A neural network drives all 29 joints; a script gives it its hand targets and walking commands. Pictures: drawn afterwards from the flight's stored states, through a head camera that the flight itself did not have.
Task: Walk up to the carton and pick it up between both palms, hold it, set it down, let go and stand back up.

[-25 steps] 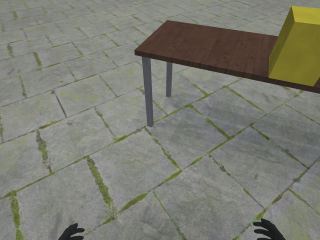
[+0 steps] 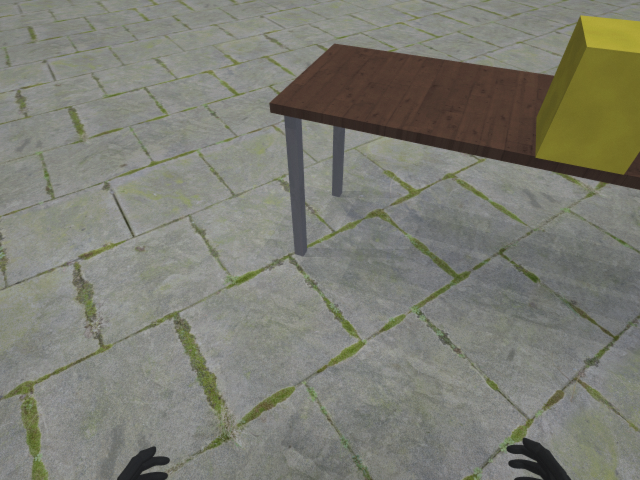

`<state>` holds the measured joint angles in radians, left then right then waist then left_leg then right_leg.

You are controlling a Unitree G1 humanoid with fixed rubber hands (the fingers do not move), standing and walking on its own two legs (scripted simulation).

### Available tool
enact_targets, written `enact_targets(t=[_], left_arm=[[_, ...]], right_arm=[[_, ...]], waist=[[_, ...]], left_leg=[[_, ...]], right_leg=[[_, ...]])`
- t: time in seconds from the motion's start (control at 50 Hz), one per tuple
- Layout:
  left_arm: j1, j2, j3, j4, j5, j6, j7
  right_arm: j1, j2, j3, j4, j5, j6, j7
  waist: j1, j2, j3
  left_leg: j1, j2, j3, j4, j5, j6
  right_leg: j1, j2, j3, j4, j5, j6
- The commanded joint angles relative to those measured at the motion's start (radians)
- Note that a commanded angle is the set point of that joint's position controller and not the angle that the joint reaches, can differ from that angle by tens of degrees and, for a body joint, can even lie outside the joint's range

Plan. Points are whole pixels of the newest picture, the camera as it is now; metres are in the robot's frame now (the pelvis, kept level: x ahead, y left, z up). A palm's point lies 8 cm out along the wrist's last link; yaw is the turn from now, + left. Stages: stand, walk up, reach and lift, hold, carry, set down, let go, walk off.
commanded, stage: stand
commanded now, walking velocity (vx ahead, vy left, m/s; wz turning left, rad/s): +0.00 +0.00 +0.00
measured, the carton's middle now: (602, 94) +0.93 -0.61 +0.06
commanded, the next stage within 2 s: none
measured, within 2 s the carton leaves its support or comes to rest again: neither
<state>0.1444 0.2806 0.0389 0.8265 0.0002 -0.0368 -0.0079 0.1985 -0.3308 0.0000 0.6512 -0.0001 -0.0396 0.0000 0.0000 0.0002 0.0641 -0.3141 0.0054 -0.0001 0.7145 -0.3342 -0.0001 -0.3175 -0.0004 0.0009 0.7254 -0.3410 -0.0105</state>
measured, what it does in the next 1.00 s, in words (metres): stands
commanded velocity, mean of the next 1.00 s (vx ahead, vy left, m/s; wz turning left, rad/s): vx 0.00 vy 0.00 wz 0.00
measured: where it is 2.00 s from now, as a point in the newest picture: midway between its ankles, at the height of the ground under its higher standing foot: outside the picture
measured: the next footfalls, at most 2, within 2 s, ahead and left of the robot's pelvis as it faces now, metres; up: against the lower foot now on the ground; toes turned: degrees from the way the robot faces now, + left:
none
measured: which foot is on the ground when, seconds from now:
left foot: down 0.00-1.00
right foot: down 0.00-1.00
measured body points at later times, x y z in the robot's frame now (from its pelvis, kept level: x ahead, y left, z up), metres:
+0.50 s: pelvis +0.00 +0.00 +0.00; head +0.00 +0.00 +0.45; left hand +0.14 +0.27 -0.10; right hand +0.15 -0.27 -0.08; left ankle +0.04 +0.12 -0.72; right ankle +0.03 -0.12 -0.72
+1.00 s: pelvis +0.00 +0.00 +0.00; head +0.00 +0.00 +0.45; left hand +0.13 +0.27 -0.10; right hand +0.15 -0.28 -0.08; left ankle +0.04 +0.12 -0.72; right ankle +0.03 -0.12 -0.72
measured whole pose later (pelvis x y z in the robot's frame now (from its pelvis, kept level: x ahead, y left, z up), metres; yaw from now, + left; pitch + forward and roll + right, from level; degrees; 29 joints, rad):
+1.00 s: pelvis +0.00 +0.00 +0.00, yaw +0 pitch -3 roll +0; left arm 0.14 0.28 0.04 0.86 0.00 -0.04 -0.01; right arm 0.20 -0.33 0.00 0.68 0.00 -0.04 0.00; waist 0.00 0.00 0.05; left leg -0.31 0.01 0.00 0.67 -0.31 0.00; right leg -0.32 0.00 0.00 0.68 -0.31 -0.01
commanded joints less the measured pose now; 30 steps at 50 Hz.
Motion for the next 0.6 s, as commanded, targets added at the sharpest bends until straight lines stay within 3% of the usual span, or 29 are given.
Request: enact_targets(t=[0.0,0.02,0.04,0.06,0.08,0.1,0.12,0.16,0.18,0.22,0.24,0.26,0.28,0.3,0.32,0.36,0.38,0.4,0.42,0.44,0.46,0.48,0.5,0.52,0.54,0.56,0.58], left_arm=[[-0.092,0.294,0.060,-0.037,0.028,-0.025,0.004],[-0.074,0.298,0.066,-0.039,0.020,-0.024,0.007],[-0.079,0.274,0.058,-0.033,0.023,-0.032,-0.003],[-0.038,0.290,0.060,-0.025,0.018,-0.027,-0.008],[-0.043,0.299,0.063,-0.020,0.022,-0.030,-0.006],[-0.067,0.285,0.062,-0.039,0.026,-0.032,-0.003],[-0.054,0.290,0.060,-0.047,0.033,-0.032,0.003],[-0.093,0.271,0.049,-0.039,0.023,-0.027,0.004],[-0.039,0.296,0.067,-0.028,0.014,-0.018,0.005],[-0.073,0.284,0.053,-0.026,0.033,-0.023,0.005],[-0.083,0.287,0.061,-0.037,0.018,-0.021,0.002],[-0.054,0.297,0.057,-0.030,0.019,-0.017,0.006],[-0.075,0.277,0.054,-0.027,0.023,-0.016,0.006],[-0.073,0.264,0.048,-0.028,0.024,-0.024,0.004],[-0.055,0.278,0.048,-0.028,0.023,-0.029,0.008],[-0.120,0.275,0.048,-0.034,0.018,-0.021,0.006],[-0.100,0.275,0.062,-0.043,0.018,-0.008,0.011],[-0.068,0.270,0.053,-0.030,0.013,-0.010,0.009],[-0.049,0.254,0.039,-0.010,0.024,-0.018,0.006],[-0.061,0.279,0.049,-0.025,0.012,-0.021,0.001],[-0.068,0.268,0.048,-0.019,0.014,-0.020,0.003],[-0.066,0.258,0.042,-0.030,0.027,-0.018,0.004],[-0.066,0.288,0.058,-0.020,0.022,-0.016,0.006],[-0.112,0.253,0.046,-0.035,0.018,-0.019,0.007],[-0.078,0.284,0.050,-0.024,0.025,-0.023,0.002],[-0.054,0.292,0.062,-0.008,0.025,-0.023,0.005],[-0.050,0.270,0.045,-0.010,0.020,-0.023,0.004]], right_arm=[[-0.079,-0.216,-0.077,0.053,-0.023,-0.022,-0.007],[-0.071,-0.236,-0.078,0.041,-0.027,-0.026,-0.003],[-0.085,-0.228,-0.072,0.043,-0.028,-0.031,-0.002],[-0.051,-0.265,-0.078,0.063,-0.019,-0.035,0.003],[-0.070,-0.233,-0.080,0.052,-0.026,-0.033,0.002],[-0.075,-0.210,-0.071,0.059,-0.022,-0.032,-0.006],[-0.069,-0.228,-0.076,0.064,-0.029,-0.029,-0.009],[-0.095,-0.192,-0.066,0.036,-0.017,-0.029,-0.004],[-0.067,-0.212,-0.072,0.036,-0.011,-0.031,-0.004],[-0.042,-0.208,-0.076,0.050,-0.008,-0.029,-0.009],[-0.092,-0.218,-0.071,0.059,-0.015,-0.033,-0.006],[-0.048,-0.229,-0.073,0.055,-0.009,-0.025,-0.004],[-0.077,-0.212,-0.073,0.065,-0.016,-0.024,-0.004],[-0.077,-0.193,-0.068,0.048,-0.011,-0.021,-0.002],[-0.092,-0.228,-0.073,0.042,-0.014,-0.021,-0.007],[-0.057,-0.200,-0.067,0.059,-0.010,-0.023,-0.003],[-0.083,-0.223,-0.073,0.063,-0.015,-0.025,-0.007],[-0.070,-0.217,-0.070,0.049,-0.012,-0.027,-0.011],[-0.057,-0.217,-0.074,0.038,-0.018,-0.035,-0.009],[-0.081,-0.228,-0.073,0.044,-0.016,-0.031,-0.004],[-0.064,-0.246,-0.078,0.059,-0.016,-0.030,-0.009],[-0.095,-0.224,-0.072,0.056,-0.015,-0.028,-0.002],[-0.051,-0.235,-0.077,0.058,-0.009,-0.025,-0.003],[-0.073,-0.228,-0.070,0.054,-0.026,-0.032,-0.015],[-0.092,-0.247,-0.079,0.043,-0.016,-0.032,-0.009],[-0.086,-0.251,-0.083,0.061,-0.018,-0.021,-0.016],[-0.107,-0.237,-0.077,0.050,-0.006,-0.021,-0.011]], waist=[[0.015,-0.007,-0.004],[0.028,-0.006,-0.045],[0.018,0.056,-0.010],[0.033,0.090,-0.015],[0.007,0.043,-0.077],[0.012,0.063,-0.109],[0.026,-0.016,-0.088],[0.002,0.061,-0.091],[0.010,0.014,-0.116],[0.006,0.009,-0.057],[0.019,0.045,-0.064],[0.011,0.000,-0.073],[0.012,0.019,-0.049],[0.011,0.047,-0.096],[0.020,-0.011,-0.063],[-0.011,0.037,-0.098],[0.023,0.057,-0.071],[0.012,0.054,-0.082],[-0.003,0.070,-0.088],[0.006,0.083,-0.094],[0.008,0.045,-0.051],[0.027,0.048,-0.030],[0.008,0.047,-0.084],[0.011,0.064,-0.072],[0.006,0.077,-0.109],[0.018,0.078,-0.102],[0.019,0.063,-0.089]], left_leg=[[0.009,0.087,-0.138,-0.249,-0.060,0.078],[-0.004,0.096,-0.171,-0.253,-0.089,0.082],[-0.015,0.114,-0.177,-0.276,-0.065,0.085],[-0.016,0.103,-0.157,-0.274,-0.047,0.086],[0.008,0.095,-0.133,-0.238,-0.005,0.076],[0.007,0.085,-0.124,-0.201,0.082,0.075],[0.030,0.076,-0.090,-0.204,0.081,0.083],[0.052,0.081,-0.104,-0.192,0.172,0.077],[0.055,0.097,-0.114,-0.201,0.187,0.071],[-0.006,0.090,-0.134,-0.216,0.107,0.073],[0.009,0.097,-0.136,-0.215,0.092,0.090],[0.037,0.076,-0.110,-0.206,0.067,0.073],[-0.003,0.077,-0.125,-0.204,0.069,0.084],[0.042,0.075,-0.100,-0.205,0.065,0.066],[0.008,0.076,-0.132,-0.203,0.024,0.083],[0.040,0.090,-0.109,-0.214,0.085,0.074],[0.026,0.091,-0.135,-0.225,0.079,0.082],[0.036,0.108,-0.141,-0.213,0.114,0.082],[0.054,0.091,-0.128,-0.209,0.092,0.068],[0.024,0.098,-0.124,-0.230,0.054,0.074],[-0.006,0.128,-0.203,-0.272,-0.003,0.088],[-0.029,0.113,-0.160,-0.257,0.004,0.076],[0.007,0.100,-0.144,-0.270,0.029,0.071],[0.007,0.099,-0.153,-0.252,0.098,0.085],[0.032,0.096,-0.127,-0.232,0.103,0.072],[0.041,0.122,-0.159,-0.235,0.100,0.085],[0.032,0.107,-0.162,-0.233,0.122,0.076]], right_leg=[[-0.061,-0.099,0.183,-0.257,-0.053,-0.066],[-0.018,-0.081,0.135,-0.235,-0.034,-0.065],[-0.013,-0.070,0.117,-0.211,-0.003,-0.053],[0.014,-0.073,0.137,-0.230,0.024,-0.056],[0.041,-0.070,0.142,-0.208,0.031,-0.058],[0.089,-0.089,0.144,-0.218,0.135,-0.059],[0.062,-0.089,0.160,-0.218,0.168,-0.065],[0.017,-0.091,0.133,-0.184,0.205,-0.053],[0.047,-0.085,0.130,-0.188,0.200,-0.052],[0.064,-0.072,0.139,-0.209,0.143,-0.058],[0.041,-0.085,0.139,-0.205,0.135,-0.060],[0.021,-0.096,0.154,-0.230,0.091,-0.058],[0.007,-0.088,0.157,-0.226,0.106,-0.057],[0.032,-0.105,0.158,-0.229,0.063,-0.056],[0.002,-0.095,0.186,-0.232,0.075,-0.070],[0.045,-0.099,0.155,-0.203,0.136,-0.064],[0.029,-0.080,0.139,-0.214,0.108,-0.058],[0.038,-0.071,0.124,-0.181,0.144,-0.048],[0.016,-0.075,0.153,-0.212,0.111,-0.049],[0.034,-0.072,0.136,-0.219,0.116,-0.044],[0.008,-0.060,0.112,-0.153,0.095,-0.045],[0.041,-0.072,0.121,-0.204,0.084,-0.046],[0.061,-0.065,0.123,-0.199,0.099,-0.048],[0.051,-0.072,0.131,-0.181,0.126,-0.056],[0.046,-0.069,0.130,-0.205,0.146,-0.052],[0.043,-0.074,0.115,-0.171,0.131,-0.049],[0.028,-0.065,0.102,-0.175,0.148,-0.049]])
